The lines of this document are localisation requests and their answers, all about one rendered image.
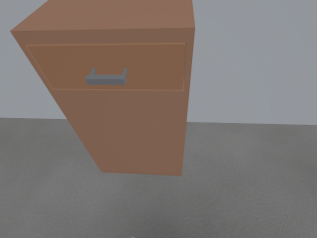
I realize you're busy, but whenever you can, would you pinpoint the handle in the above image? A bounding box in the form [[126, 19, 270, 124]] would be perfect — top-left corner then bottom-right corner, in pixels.
[[85, 68, 128, 85]]

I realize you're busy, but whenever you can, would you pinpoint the cabinet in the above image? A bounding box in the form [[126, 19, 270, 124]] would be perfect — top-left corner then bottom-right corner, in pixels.
[[10, 0, 195, 177]]

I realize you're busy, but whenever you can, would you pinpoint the drawer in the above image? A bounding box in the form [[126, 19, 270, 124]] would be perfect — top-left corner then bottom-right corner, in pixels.
[[27, 43, 185, 90]]

